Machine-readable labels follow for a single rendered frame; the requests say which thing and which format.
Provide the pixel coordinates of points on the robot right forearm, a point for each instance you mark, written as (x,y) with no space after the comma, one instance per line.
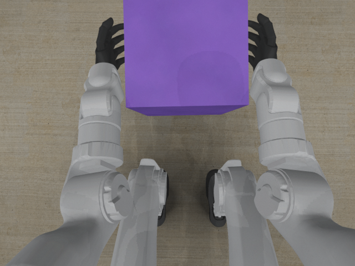
(279,119)

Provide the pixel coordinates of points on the right robot upper arm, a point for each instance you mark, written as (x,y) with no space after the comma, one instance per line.
(299,204)

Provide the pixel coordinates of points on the robot right hand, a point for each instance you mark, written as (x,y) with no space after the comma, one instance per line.
(266,46)

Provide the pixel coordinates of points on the left robot upper arm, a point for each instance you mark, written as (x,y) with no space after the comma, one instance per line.
(92,205)

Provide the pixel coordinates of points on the robot left forearm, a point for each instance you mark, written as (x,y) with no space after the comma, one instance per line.
(99,125)

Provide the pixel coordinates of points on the carton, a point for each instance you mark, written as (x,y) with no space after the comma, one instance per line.
(186,57)

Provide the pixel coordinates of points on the robot left hand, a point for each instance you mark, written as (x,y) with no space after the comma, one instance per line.
(105,52)

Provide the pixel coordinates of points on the robot right thigh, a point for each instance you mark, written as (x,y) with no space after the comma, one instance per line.
(250,242)

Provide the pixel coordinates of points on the robot right foot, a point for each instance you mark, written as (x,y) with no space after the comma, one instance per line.
(217,221)

